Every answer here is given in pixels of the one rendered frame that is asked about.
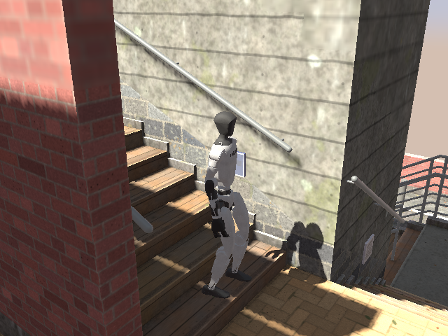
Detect stairs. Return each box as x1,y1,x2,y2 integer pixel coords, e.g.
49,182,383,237
124,126,286,336
384,227,421,286
343,283,448,326

